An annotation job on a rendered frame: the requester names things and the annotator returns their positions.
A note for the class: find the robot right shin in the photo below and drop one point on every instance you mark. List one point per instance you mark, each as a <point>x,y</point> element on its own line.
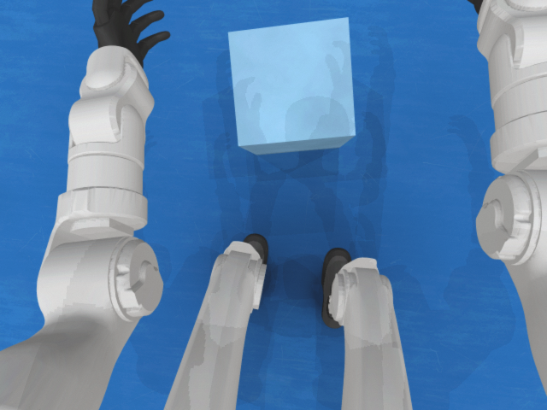
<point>362,263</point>

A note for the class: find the left robot forearm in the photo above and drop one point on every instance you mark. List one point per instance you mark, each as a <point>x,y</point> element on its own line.
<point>104,195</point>

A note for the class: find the right robot forearm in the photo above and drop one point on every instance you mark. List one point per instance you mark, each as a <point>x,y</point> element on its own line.
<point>513,39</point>

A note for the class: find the left robot hand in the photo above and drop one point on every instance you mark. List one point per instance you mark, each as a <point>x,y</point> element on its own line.
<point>111,26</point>

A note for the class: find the carton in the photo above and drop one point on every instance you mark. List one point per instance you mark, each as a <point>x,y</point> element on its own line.
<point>292,86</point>

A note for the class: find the robot right foot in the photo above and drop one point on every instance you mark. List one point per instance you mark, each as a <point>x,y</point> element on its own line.
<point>335,259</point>

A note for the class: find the right robot upper arm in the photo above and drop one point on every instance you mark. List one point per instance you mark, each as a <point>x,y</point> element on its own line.
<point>512,227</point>

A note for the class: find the left robot upper arm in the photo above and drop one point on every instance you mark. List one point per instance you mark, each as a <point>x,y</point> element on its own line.
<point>92,295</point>

